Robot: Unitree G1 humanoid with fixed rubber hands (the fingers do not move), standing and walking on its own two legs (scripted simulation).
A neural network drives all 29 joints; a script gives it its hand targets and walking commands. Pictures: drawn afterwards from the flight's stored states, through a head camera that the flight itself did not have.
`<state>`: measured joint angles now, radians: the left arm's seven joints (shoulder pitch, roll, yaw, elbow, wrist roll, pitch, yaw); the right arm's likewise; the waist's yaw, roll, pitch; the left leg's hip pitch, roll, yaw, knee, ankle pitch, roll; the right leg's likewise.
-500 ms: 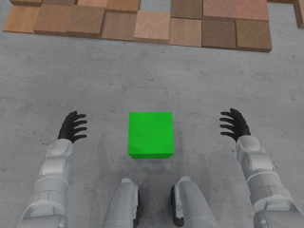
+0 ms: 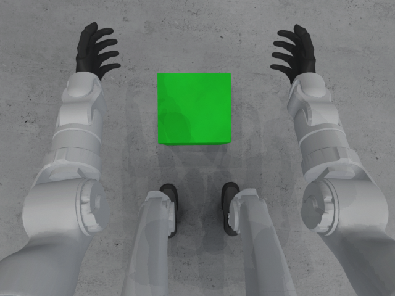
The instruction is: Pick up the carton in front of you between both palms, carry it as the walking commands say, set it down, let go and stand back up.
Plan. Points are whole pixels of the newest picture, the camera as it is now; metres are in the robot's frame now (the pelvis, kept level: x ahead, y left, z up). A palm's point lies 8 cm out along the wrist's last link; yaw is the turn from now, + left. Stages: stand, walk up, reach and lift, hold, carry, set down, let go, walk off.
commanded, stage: reach and lift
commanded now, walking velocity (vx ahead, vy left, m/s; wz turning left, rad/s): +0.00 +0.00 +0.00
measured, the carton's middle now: (194, 114) +0.48 +0.01 -0.49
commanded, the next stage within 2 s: none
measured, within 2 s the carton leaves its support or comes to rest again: leaves its support in 1.60 s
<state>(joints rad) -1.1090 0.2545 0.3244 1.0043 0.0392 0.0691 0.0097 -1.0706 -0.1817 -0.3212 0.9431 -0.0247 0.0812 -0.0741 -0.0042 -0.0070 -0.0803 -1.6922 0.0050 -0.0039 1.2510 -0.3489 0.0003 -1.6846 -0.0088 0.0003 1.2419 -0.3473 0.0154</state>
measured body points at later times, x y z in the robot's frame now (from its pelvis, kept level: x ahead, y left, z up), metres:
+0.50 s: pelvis -0.03 +0.00 -0.19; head +0.32 +0.01 +0.09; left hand +0.49 +0.21 -0.36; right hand +0.49 -0.18 -0.36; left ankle +0.09 +0.12 -0.58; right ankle +0.09 -0.13 -0.58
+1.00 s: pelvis -0.03 +0.00 -0.25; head +0.33 +0.01 +0.02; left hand +0.49 +0.19 -0.43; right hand +0.50 -0.18 -0.43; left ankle +0.09 +0.12 -0.58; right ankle +0.09 -0.13 -0.58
